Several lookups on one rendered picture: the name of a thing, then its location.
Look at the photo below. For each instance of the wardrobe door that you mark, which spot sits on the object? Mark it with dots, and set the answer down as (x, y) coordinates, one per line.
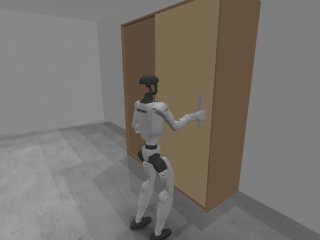
(139, 41)
(185, 57)

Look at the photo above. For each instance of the robot shin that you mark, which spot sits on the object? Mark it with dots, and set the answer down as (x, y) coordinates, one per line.
(163, 210)
(143, 202)

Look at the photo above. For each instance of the robot right hand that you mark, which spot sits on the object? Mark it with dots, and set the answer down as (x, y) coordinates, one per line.
(201, 115)

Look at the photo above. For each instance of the right robot forearm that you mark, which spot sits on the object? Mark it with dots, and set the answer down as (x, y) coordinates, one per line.
(181, 123)

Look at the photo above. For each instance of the robot left shin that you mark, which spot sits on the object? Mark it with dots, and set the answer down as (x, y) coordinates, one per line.
(143, 202)

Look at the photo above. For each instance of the robot right upper arm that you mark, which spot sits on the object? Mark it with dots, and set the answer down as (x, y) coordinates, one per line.
(162, 110)

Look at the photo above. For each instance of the robot right shin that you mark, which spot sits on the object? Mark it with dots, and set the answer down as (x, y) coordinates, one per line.
(163, 210)

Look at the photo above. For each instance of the robot left upper arm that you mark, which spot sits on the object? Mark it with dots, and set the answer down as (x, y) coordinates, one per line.
(135, 121)

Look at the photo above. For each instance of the handle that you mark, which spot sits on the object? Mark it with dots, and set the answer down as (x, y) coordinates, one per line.
(125, 92)
(200, 108)

